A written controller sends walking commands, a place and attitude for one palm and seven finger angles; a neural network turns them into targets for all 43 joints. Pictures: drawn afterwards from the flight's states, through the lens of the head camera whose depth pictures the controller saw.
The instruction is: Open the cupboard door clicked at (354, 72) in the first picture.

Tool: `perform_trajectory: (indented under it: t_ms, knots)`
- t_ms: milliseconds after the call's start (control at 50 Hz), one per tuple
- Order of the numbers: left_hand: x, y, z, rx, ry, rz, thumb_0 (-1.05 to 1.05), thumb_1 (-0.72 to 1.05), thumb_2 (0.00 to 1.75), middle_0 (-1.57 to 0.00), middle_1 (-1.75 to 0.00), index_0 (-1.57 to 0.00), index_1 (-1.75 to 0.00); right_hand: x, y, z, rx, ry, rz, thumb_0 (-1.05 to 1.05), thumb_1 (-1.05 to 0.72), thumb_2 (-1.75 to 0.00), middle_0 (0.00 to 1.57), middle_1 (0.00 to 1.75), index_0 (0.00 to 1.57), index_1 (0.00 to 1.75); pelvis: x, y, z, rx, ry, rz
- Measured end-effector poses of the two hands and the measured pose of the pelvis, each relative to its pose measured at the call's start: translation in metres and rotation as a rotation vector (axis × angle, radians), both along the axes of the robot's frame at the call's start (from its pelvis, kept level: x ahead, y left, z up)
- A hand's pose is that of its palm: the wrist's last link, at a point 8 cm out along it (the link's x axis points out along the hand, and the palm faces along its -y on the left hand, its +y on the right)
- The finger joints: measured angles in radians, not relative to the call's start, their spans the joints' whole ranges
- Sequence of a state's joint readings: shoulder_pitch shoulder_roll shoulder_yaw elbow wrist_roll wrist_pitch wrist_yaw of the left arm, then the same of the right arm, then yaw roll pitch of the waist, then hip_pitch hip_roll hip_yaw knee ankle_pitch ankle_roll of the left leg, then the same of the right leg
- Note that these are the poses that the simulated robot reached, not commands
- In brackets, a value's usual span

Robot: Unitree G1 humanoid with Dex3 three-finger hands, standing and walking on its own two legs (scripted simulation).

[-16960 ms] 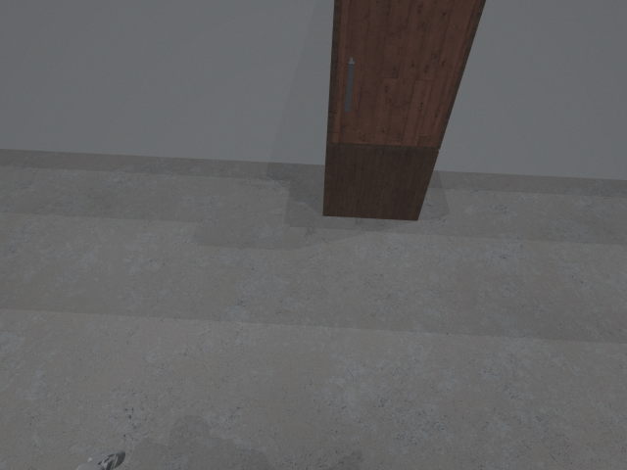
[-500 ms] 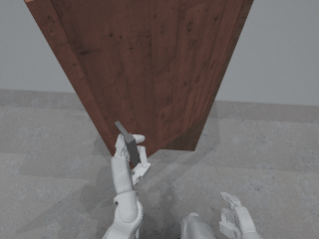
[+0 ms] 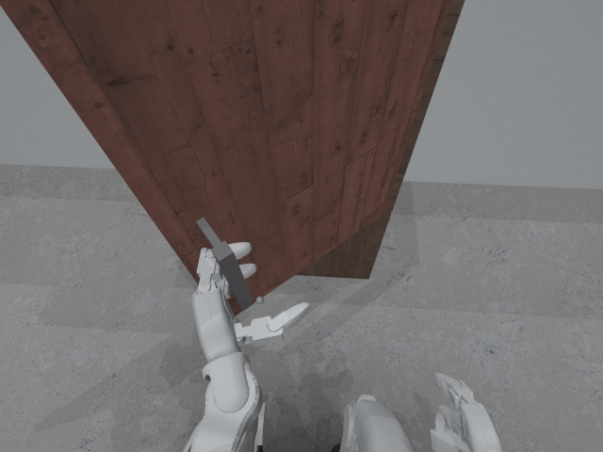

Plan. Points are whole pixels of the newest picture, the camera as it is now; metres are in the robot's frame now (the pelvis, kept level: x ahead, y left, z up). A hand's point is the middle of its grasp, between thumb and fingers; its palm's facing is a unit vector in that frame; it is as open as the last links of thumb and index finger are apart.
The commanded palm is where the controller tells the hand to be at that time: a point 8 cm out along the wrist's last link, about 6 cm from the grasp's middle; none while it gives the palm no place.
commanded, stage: open thumb and fingers to let go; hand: left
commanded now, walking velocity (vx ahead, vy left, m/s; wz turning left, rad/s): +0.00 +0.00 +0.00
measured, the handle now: (227, 268) +0.35 +0.11 +0.02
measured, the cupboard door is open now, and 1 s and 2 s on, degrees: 40 43 43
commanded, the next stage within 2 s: slide the hand sideways off the handle in 0.36 s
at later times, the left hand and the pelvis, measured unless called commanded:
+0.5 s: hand (255, 303) +0.30 +0.07 +0.01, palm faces +0.26 -0.97 -0.03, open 15.2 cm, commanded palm +0.26 +0.11 +0.01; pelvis -0.01 +0.02 +0.00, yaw -1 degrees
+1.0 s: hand (242, 340) +0.26 +0.08 +0.01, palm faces -0.13 -0.99 +0.00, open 16.3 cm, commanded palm +0.23 +0.14 +0.01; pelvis -0.01 +0.05 -0.01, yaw -2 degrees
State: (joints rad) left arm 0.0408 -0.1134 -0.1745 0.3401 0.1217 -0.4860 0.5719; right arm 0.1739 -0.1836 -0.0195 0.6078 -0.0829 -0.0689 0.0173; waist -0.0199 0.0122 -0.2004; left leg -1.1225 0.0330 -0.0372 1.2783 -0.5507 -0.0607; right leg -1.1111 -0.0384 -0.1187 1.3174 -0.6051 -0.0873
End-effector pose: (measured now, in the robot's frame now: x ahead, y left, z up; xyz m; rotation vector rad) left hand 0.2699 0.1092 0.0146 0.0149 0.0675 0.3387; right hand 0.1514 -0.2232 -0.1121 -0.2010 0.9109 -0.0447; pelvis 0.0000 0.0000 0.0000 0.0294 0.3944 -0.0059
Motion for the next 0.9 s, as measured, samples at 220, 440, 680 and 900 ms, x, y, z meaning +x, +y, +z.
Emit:
perform_trajectory:
  t_ms: [220,440,680,900]
  knots:
    - [0.002,0.006,0.000,-0.006,-0.005,-0.013,-0.01,-0.45,0.32,-0.26,-0.97,-0.27,-0.99,-0.001,0.011,0.004,-0.005,-0.015,-0.005,0.01,-0.90,-0.90,0.20,0.29,0.20,0.30,-0.002,0.010,-0.001,-0.012,-0.002,-0.006]
    - [-0.002,0.006,0.001,0.004,-0.006,-0.065,-0.02,-0.50,0.30,-0.27,-0.56,-0.29,-0.62,0.007,0.031,0.010,0.005,-0.056,0.024,0.01,-0.90,-0.90,0.20,0.29,0.20,0.30,-0.005,0.022,0.000,-0.027,-0.011,-0.008]
    - [-0.011,0.022,-0.002,0.022,-0.050,-0.545,-0.02,-0.50,0.30,-0.20,-0.36,-0.15,-0.39,-0.001,0.032,0.003,0.003,-0.058,-0.006,0.01,-0.90,-0.90,0.20,0.30,0.20,0.30,-0.015,0.037,-0.012,-0.041,-0.028,0.002]
    - [-0.018,0.018,-0.001,-0.038,-0.049,-0.473,-0.02,-0.50,0.30,-0.15,-0.31,-0.17,-0.33,-0.006,0.039,0.009,0.008,-0.058,-0.018,0.01,-0.90,-0.90,0.20,0.29,0.20,0.30,-0.015,0.046,-0.014,-0.031,-0.014,-0.021]
